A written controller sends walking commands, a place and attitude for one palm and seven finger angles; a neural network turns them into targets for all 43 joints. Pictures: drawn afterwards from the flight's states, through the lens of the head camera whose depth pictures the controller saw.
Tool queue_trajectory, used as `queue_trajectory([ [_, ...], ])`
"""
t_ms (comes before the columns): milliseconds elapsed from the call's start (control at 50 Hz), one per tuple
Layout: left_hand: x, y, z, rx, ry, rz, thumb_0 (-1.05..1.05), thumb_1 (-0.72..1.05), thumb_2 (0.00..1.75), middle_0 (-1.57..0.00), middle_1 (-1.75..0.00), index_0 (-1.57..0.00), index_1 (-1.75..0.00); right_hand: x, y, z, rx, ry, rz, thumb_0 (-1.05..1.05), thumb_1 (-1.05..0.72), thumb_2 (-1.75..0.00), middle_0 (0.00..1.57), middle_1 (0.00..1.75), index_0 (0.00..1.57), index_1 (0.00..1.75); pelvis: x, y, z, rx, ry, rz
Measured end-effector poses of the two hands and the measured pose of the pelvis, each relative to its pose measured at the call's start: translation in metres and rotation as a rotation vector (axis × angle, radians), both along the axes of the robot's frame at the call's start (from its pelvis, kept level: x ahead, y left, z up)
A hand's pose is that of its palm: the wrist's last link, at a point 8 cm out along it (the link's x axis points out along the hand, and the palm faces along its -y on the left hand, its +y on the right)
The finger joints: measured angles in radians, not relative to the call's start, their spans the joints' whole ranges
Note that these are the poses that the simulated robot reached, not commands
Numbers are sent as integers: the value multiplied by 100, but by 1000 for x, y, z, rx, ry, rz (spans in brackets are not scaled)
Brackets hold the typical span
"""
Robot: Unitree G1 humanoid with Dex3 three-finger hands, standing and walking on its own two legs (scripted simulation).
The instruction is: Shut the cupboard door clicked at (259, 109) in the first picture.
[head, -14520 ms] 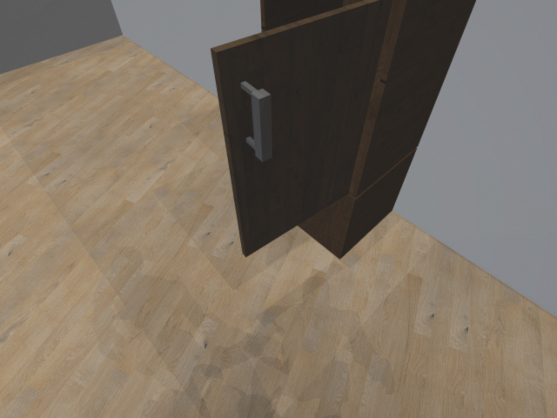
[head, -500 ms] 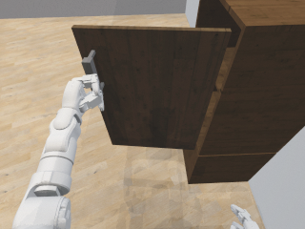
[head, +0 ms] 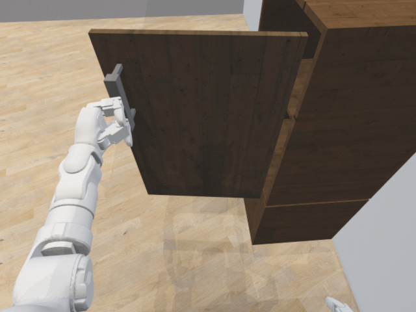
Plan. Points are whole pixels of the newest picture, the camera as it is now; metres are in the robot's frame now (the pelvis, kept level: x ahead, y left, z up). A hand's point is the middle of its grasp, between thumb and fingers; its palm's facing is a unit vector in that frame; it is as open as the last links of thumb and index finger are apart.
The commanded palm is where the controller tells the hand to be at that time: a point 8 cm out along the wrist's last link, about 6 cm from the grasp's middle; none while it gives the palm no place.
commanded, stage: push the door shut along its arc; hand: left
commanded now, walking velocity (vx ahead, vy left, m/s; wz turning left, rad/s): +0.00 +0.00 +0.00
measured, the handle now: (123, 98) +0.52 +0.20 +0.13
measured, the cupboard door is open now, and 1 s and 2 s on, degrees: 83 68 62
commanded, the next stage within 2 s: pull the fist back off the door in 1.92 s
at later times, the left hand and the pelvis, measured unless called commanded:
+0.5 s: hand (133, 109) +0.47 +0.16 +0.14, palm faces -0.10 -0.99 -0.02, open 3.1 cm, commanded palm +0.46 +0.20 +0.13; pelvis -0.01 +0.01 -0.01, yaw +0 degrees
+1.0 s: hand (152, 91) +0.54 +0.14 +0.14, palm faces -0.24 -0.97 +0.00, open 3.1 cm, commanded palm +0.54 +0.18 +0.13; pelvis +0.00 +0.01 -0.02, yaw +0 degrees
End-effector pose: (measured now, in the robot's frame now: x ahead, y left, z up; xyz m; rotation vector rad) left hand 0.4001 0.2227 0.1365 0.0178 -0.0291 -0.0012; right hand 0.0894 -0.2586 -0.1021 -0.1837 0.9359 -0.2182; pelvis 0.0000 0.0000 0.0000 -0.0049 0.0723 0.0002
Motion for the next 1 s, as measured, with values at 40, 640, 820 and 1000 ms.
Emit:
queue_trajectory([
  [40, 1, -1, 4, -2, -13, -3, 2, 90, 90, -130, -150, -130, -150, 3, 3, 1, 6, -16, 4, 1, -90, -89, 20, 30, 20, 30, 0, 1, 0, 0, 2, -1],
  [640, 75, -12, 4, 4, 49, -147, 1, 90, 90, -130, -150, -131, -150, -88, -10, -14, -58, 252, -74, 1, -90, -89, 20, 30, 20, 30, -6, 7, -12, -11, 115, 13],
  [820, 107, -21, 0, -15, 61, -175, 2, 90, 90, -130, -150, -130, -150, -116, -9, -13, -74, 330, -125, 0, -90, -89, 20, 30, 20, 30, -4, 9, -17, -19, 170, 6],
  [1000, 133, -29, 0, -4, 72, -236, 2, 90, 90, -130, -150, -130, -150, -130, -1, -14, -67, 394, -153, 0, -90, -89, 20, 30, 20, 30, 3, 12, -20, -25, 218, -1],
])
